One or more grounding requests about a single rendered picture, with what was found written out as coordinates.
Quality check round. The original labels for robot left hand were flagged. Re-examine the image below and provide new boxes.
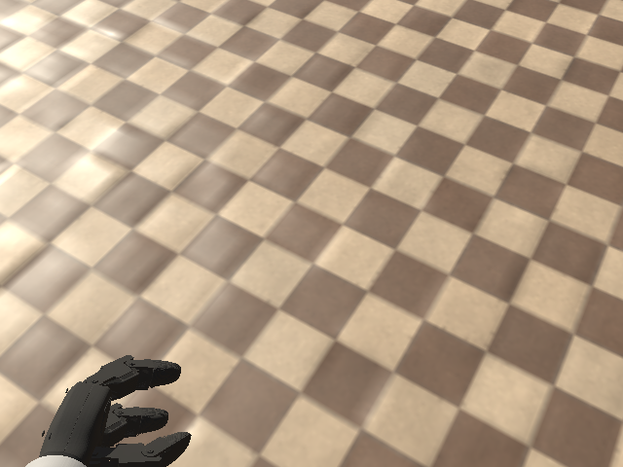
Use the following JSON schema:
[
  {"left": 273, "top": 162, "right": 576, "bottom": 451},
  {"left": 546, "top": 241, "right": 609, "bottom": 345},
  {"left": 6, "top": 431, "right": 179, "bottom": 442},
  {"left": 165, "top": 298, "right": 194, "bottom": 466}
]
[{"left": 39, "top": 355, "right": 192, "bottom": 467}]

